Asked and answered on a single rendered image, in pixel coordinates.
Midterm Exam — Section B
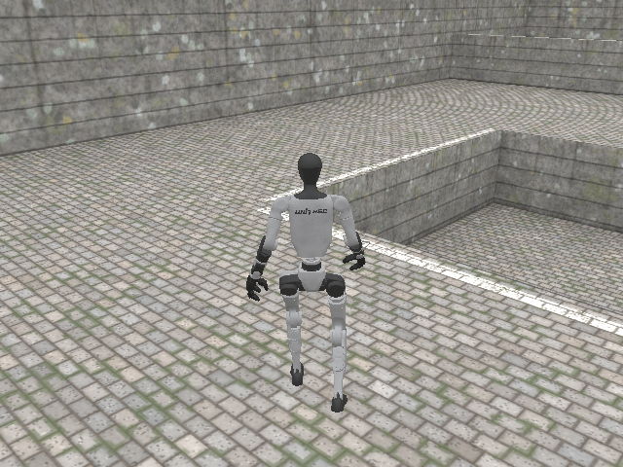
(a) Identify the right robot shin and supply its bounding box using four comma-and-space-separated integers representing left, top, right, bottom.
332, 330, 347, 400

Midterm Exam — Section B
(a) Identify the robot right forearm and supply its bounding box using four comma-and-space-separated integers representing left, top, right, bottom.
349, 232, 364, 259

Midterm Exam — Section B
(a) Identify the robot right upper arm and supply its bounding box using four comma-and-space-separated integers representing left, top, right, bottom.
330, 195, 359, 247

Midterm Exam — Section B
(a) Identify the robot left forearm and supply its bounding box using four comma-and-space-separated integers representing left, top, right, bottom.
249, 235, 272, 279

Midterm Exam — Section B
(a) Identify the humanoid robot torso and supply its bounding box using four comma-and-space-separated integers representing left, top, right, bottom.
288, 191, 333, 292

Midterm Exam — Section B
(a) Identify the robot left upper arm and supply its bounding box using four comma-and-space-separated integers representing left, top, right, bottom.
263, 196, 291, 251

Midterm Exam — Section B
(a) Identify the robot left hand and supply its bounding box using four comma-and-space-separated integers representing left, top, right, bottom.
246, 275, 269, 302

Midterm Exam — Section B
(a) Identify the robot right hand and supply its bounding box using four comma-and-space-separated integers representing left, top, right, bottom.
343, 254, 366, 270

